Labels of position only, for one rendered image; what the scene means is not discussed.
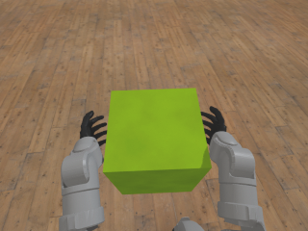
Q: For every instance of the right robot hand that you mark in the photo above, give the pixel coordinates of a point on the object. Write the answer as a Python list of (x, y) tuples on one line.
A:
[(218, 124)]

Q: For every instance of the robot right shin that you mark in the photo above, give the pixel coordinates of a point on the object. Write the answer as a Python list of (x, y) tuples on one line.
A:
[(184, 219)]

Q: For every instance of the right robot forearm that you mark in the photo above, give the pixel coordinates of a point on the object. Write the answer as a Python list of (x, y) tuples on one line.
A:
[(238, 200)]

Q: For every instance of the carton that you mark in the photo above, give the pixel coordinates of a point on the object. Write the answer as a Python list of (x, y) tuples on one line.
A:
[(155, 141)]

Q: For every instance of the robot right thigh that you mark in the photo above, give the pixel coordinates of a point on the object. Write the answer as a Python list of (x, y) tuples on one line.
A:
[(188, 225)]

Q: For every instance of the left robot hand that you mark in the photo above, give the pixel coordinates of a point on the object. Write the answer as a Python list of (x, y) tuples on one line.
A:
[(88, 131)]

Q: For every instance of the left robot forearm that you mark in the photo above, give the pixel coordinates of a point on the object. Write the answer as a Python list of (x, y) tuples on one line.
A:
[(82, 210)]

